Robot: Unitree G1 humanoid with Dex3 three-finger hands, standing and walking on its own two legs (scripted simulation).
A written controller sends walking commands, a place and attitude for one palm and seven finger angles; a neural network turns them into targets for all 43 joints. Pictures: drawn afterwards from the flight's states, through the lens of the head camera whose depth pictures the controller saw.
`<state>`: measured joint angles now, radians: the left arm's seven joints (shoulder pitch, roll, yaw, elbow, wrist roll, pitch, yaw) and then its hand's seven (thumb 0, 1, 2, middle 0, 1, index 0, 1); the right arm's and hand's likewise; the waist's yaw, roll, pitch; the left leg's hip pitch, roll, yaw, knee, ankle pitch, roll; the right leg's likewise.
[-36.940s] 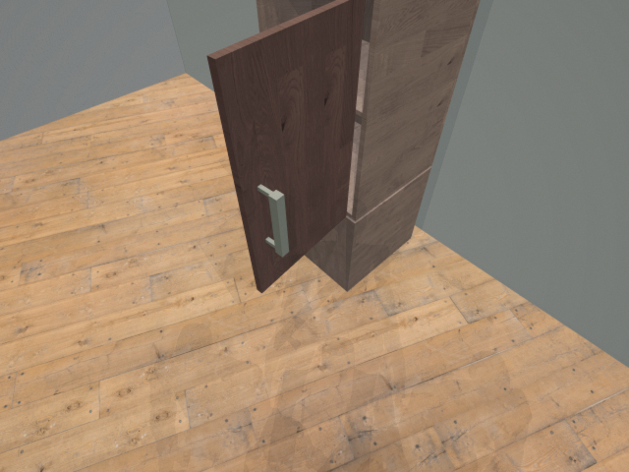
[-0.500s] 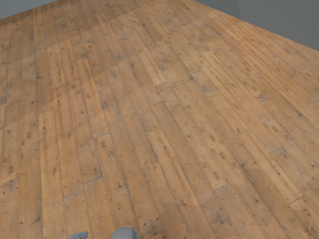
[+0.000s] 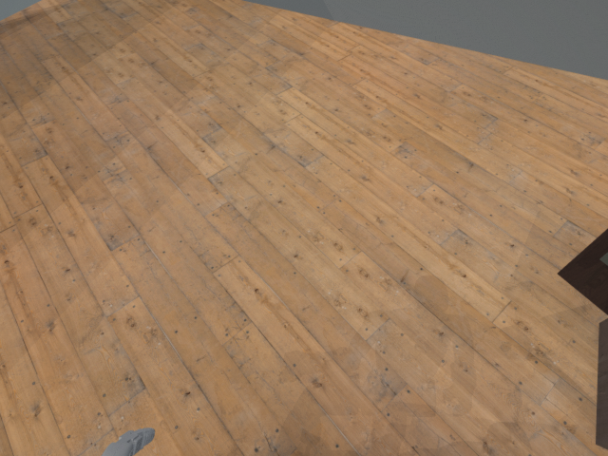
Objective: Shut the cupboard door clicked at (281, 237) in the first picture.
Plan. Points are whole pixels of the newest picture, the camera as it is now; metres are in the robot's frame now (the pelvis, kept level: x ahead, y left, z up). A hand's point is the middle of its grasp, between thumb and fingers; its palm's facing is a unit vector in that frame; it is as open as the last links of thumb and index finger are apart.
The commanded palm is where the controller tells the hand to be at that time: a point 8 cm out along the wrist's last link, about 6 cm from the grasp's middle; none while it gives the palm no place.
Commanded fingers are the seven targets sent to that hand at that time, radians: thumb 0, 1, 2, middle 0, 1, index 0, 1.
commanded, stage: turn to face it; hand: left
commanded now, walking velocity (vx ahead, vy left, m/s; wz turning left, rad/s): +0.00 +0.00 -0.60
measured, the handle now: out of the picture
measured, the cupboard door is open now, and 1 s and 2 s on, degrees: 60 60 60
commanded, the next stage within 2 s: take the last steps up to it in 1.50 s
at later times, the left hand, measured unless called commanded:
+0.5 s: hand (187, 448) +0.15 +0.19 -0.17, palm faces -0.19 -0.96 -0.21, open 7.4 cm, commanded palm none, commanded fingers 0.00 0.90 0.90 -0.20 -0.30 -0.20 -0.30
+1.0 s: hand (269, 358) +0.27 +0.08 -0.14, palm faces -0.54 -0.79 -0.29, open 7.4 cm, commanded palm none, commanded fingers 0.00 0.90 0.90 -0.20 -0.30 -0.20 -0.30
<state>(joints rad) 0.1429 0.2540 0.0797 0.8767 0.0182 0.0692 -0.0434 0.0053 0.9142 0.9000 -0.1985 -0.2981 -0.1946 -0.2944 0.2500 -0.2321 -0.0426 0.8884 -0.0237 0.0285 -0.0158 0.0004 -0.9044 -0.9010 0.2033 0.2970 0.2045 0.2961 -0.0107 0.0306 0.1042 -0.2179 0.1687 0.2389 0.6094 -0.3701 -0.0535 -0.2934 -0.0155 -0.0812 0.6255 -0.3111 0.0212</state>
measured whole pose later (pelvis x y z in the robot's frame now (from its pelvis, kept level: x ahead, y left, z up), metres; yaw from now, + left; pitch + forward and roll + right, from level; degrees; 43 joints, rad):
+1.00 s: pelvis +0.06 -0.03 +0.00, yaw -34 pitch +0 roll +0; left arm 0.13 0.22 0.05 0.87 0.01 0.03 -0.02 0.00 0.91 0.90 -0.20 -0.30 -0.20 -0.29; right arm 0.24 -0.29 -0.06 0.92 -0.01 0.07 -0.02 0.00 -0.91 -0.90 0.20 0.30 0.20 0.30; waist -0.03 0.07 0.11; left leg -0.37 0.12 0.09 1.03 -0.55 -0.07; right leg -0.29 0.01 -0.05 0.63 -0.34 -0.04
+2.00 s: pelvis +0.11 -0.11 +0.01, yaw -53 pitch +0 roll -1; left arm 0.30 0.17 0.04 1.03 0.03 0.00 -0.01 0.00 0.91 0.90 -0.20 -0.30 -0.20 -0.30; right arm 0.25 -0.22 -0.06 0.99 -0.03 0.03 0.00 0.00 -0.91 -0.90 0.20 0.30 0.20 0.30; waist -0.02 0.02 0.03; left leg -0.50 0.09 0.07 0.94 -0.35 -0.05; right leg -0.07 0.07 -0.04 0.35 -0.29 -0.08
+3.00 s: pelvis +0.17 -0.24 +0.00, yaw -57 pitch -1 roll -1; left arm 0.18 0.24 0.07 0.99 0.03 0.06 0.03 0.00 0.91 0.90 -0.20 -0.30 -0.20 -0.30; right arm 0.14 -0.21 -0.05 0.93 -0.02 0.03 0.00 0.00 -0.91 -0.90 0.20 0.30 0.20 0.29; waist 0.03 -0.06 0.06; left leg -0.24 -0.01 0.02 0.60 -0.35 0.02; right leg -0.41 -0.09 -0.02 0.61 -0.29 0.04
